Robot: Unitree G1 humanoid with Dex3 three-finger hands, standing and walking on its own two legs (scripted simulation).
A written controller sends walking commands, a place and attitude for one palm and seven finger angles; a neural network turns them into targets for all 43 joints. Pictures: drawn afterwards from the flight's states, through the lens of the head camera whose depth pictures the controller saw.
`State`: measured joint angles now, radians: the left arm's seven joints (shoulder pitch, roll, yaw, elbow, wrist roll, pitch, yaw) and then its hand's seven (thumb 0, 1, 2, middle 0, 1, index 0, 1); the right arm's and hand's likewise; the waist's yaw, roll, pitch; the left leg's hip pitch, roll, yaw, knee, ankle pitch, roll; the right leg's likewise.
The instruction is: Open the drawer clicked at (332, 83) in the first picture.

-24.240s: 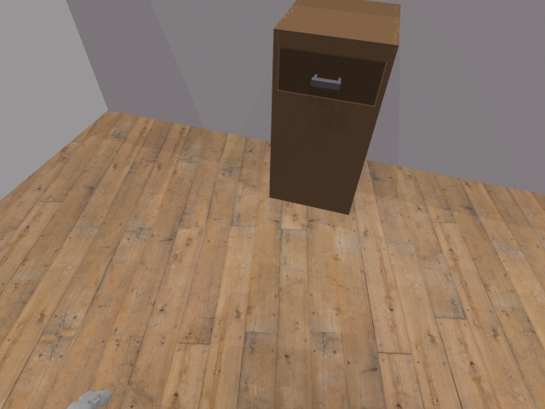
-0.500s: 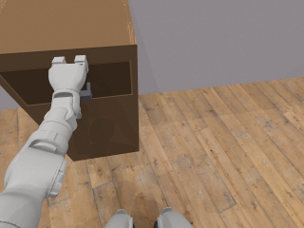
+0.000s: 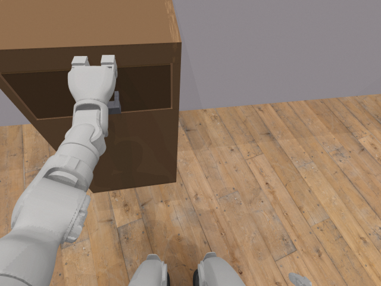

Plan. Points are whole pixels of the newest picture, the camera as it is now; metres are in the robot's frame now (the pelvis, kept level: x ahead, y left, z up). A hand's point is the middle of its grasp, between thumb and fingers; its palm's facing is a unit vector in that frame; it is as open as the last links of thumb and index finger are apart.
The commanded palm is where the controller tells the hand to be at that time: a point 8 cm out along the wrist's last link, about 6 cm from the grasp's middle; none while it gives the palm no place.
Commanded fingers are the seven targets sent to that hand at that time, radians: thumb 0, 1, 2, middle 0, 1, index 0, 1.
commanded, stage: lower the fingers behind the handle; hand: left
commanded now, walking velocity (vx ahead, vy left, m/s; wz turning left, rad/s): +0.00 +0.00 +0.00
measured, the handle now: (99, 102) +0.55 +0.20 +0.00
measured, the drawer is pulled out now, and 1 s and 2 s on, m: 0.00 0.00 0.00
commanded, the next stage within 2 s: lift the fingers back up to retry in 0.32 s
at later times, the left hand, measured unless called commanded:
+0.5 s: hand (99, 98) +0.51 +0.18 +0.06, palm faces +0.10 +0.04 -0.99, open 13.6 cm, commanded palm +0.50 +0.22 +0.02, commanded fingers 0.00 -0.50 0.30 -0.30 -1.20 -0.30 -1.20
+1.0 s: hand (98, 97) +0.51 +0.18 +0.06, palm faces +0.02 +0.01 -1.00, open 13.7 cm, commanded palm +0.50 +0.22 +0.09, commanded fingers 0.00 -0.50 0.30 -0.30 -1.20 -0.30 -1.20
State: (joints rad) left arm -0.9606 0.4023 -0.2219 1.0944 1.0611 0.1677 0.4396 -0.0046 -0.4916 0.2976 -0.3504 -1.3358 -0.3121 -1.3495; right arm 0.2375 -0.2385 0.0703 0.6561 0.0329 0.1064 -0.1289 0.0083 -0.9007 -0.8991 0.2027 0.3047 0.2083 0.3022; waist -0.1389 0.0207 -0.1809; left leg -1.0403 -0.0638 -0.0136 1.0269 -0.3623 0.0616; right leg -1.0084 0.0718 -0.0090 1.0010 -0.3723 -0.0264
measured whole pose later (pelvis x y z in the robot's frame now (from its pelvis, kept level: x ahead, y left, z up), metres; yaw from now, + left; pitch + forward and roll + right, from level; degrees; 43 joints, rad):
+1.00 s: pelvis +0.01 +0.00 +0.02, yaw -1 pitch +19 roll -2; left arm -0.89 0.45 -0.14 1.13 1.05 0.08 0.39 0.00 -0.49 0.30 -0.34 -1.29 -0.33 -1.26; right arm 0.35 -0.26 0.05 0.64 0.04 0.11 -0.12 0.01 -0.90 -0.90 0.20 0.30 0.21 0.30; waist -0.16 0.05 -0.15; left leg -0.92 -0.04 0.00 0.94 -0.35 0.06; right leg -0.89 0.09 0.01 0.91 -0.34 -0.03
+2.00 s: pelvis +0.04 -0.02 +0.03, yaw -1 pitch +18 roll -1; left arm -0.80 0.41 -0.10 1.12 1.08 0.04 0.46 0.00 -0.49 0.30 -0.37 -1.27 -0.35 -1.28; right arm 0.32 -0.25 0.02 0.68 0.03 0.12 -0.08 0.01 -0.90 -0.90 0.20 0.30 0.21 0.30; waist -0.11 0.05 -0.16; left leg -0.80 -0.03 -0.02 0.84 -0.35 0.03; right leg -0.78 0.10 0.00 0.82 -0.35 -0.06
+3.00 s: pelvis +0.04 -0.01 +0.04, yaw -1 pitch +17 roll -1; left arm -0.78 0.41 -0.12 1.10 1.08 0.02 0.47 0.00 -0.49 0.30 -0.36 -1.29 -0.35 -1.23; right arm 0.29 -0.25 0.03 0.67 0.03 0.12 -0.09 0.01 -0.90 -0.90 0.20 0.30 0.21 0.30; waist -0.11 0.04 -0.15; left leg -0.79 -0.04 -0.01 0.83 -0.35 0.04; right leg -0.76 0.09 0.02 0.80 -0.34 -0.05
